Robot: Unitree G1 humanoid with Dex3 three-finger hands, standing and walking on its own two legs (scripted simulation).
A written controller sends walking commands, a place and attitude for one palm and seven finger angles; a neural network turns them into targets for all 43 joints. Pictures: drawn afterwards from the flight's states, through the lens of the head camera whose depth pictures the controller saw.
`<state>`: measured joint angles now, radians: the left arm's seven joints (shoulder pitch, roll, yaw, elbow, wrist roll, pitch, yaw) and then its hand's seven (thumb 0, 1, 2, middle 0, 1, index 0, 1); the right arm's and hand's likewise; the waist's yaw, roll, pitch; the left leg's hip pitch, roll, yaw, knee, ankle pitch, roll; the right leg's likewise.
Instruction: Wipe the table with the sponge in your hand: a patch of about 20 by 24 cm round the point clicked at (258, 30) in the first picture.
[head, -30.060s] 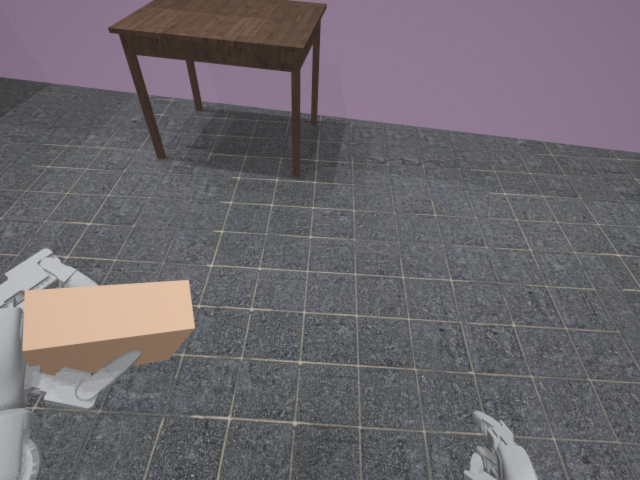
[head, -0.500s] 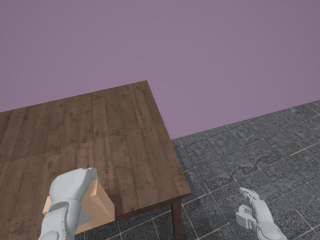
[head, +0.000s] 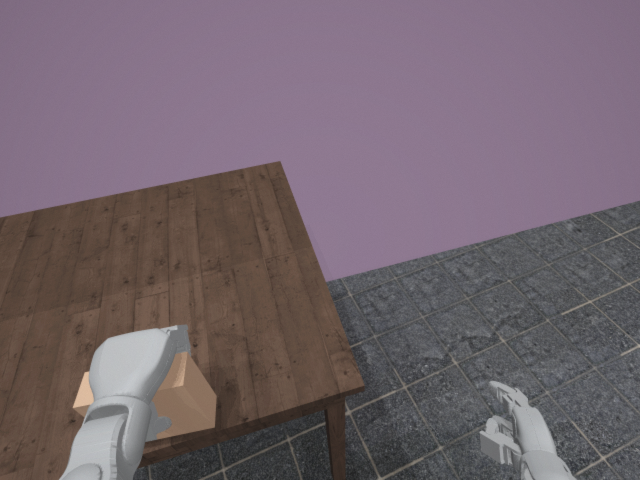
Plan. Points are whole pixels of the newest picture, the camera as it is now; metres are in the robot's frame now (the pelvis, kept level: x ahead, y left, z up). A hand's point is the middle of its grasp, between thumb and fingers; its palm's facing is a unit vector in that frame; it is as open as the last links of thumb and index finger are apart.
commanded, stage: move the sponge above the wiping area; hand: left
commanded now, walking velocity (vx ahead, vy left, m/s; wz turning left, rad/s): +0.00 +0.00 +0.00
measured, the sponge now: (159, 408) +0.20 +0.26 -0.04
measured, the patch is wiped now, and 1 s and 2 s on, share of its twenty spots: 0.00 0.00 0.00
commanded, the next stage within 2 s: none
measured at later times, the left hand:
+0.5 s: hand (142, 353) +0.23 +0.27 +0.04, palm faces +0.07 -0.05 -1.00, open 9.0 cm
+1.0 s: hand (134, 354) +0.23 +0.28 +0.04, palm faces +0.04 -0.09 -1.00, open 9.0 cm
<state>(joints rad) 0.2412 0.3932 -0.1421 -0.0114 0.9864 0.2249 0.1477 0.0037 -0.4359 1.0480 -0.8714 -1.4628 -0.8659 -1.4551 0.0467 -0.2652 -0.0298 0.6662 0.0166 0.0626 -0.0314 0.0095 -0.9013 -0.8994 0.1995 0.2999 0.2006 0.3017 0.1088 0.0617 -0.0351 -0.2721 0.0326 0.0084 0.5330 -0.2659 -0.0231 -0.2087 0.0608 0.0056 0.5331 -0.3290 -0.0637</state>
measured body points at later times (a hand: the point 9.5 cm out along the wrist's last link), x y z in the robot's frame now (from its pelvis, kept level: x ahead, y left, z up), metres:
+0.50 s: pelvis -0.01 +0.01 +0.00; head -0.02 -0.03 +0.45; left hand +0.22 +0.27 +0.10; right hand +0.23 -0.20 -0.09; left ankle +0.01 +0.14 -0.73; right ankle -0.03 -0.08 -0.73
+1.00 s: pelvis +0.00 +0.01 +0.00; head -0.02 -0.03 +0.45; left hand +0.22 +0.28 +0.10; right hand +0.24 -0.19 -0.09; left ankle +0.01 +0.14 -0.73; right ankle -0.03 -0.08 -0.73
